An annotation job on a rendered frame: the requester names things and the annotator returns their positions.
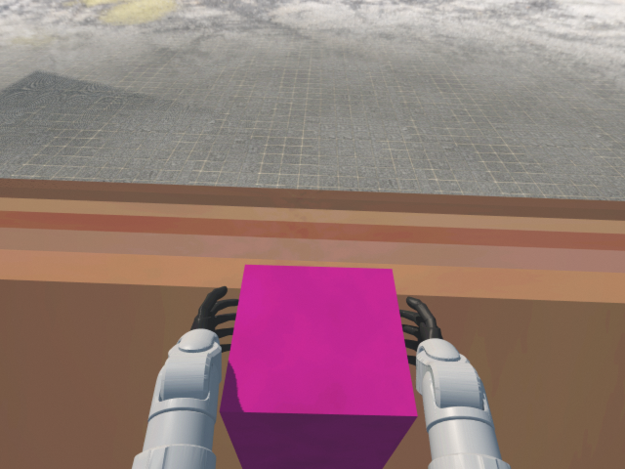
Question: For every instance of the robot right forearm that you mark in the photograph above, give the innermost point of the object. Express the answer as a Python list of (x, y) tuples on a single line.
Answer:
[(458, 418)]

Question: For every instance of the left robot hand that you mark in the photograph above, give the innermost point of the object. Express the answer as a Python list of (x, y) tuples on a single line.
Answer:
[(206, 318)]

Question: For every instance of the carton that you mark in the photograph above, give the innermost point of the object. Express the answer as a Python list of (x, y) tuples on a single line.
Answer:
[(318, 374)]

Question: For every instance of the right robot hand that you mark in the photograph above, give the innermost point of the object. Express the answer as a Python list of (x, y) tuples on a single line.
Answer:
[(424, 319)]

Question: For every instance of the robot left forearm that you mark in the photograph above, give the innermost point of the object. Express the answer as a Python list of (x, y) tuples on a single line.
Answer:
[(183, 410)]

